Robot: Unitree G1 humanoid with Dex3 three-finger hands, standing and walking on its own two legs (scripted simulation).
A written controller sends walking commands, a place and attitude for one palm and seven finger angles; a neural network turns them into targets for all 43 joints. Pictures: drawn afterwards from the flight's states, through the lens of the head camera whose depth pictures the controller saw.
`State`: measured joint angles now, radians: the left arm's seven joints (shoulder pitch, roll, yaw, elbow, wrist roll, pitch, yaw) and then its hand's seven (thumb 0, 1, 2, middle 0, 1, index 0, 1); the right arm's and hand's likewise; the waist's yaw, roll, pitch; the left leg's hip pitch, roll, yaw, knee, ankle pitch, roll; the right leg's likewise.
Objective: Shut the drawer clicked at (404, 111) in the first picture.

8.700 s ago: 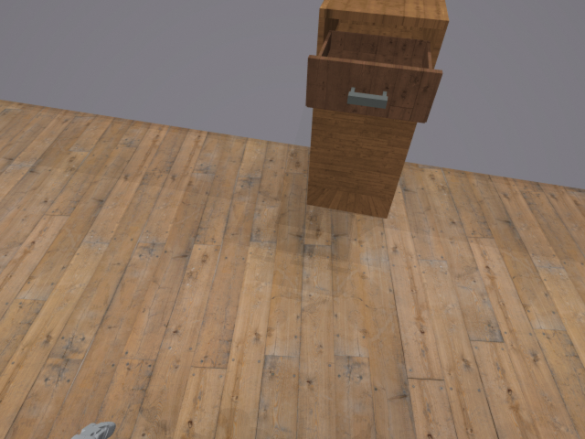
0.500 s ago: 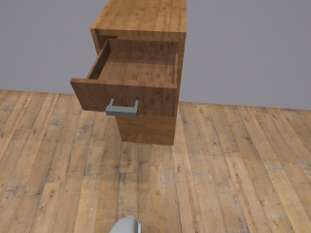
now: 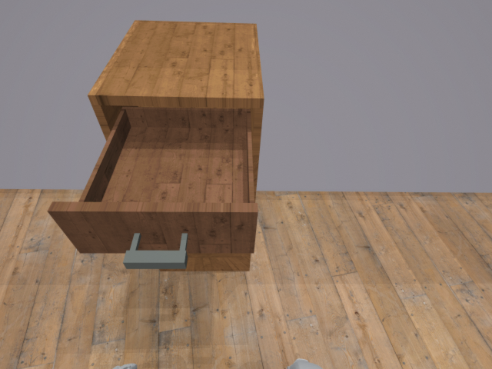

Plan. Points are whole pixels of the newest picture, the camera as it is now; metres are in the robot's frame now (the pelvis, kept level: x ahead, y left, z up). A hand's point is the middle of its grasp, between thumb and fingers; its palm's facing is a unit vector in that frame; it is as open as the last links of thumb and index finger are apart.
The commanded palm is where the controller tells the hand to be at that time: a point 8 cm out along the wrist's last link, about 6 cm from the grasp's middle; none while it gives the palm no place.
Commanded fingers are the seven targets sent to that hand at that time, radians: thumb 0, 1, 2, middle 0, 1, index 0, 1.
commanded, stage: come to a stop and stand still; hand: left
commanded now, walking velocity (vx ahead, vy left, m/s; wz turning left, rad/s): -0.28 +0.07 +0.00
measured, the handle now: (158, 248) +0.31 +0.17 +0.00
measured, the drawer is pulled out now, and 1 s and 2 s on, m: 0.30 0.30 0.30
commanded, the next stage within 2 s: look again from close up in 1.48 s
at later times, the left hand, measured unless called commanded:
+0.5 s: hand out of the picture +0.03 +0.21 -0.18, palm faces +0.09 -0.96 -0.26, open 7.3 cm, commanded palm none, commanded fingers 0.00 0.90 0.90 -0.20 -0.30 -0.20 -0.30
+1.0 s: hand out of the picture -0.06 +0.15 -0.17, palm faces +0.03 -0.98 -0.21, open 7.4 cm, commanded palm none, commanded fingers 0.00 0.90 0.90 -0.20 -0.30 -0.20 -0.30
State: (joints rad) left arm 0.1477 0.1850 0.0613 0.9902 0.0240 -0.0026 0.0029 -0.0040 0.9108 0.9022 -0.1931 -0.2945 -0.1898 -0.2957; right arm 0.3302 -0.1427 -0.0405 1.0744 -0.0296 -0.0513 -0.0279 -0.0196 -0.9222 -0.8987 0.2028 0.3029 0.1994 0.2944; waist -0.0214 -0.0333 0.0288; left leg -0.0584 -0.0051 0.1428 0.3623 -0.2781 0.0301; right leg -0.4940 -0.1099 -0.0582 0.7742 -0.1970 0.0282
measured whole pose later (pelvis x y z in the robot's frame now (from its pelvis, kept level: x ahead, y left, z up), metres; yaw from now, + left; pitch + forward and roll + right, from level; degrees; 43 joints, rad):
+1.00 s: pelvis -0.06 -0.02 +0.00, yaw +0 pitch +1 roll +1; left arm 0.30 0.12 0.03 1.11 0.01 0.00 0.02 0.00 0.91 0.90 -0.20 -0.30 -0.19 -0.30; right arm 0.39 -0.13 -0.03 1.15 -0.02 0.01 -0.04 0.00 -0.90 -0.90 0.21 0.30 0.20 0.29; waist -0.03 0.03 0.00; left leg -0.25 0.04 0.03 0.49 -0.29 -0.02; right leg -0.19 0.01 -0.05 0.48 -0.30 -0.04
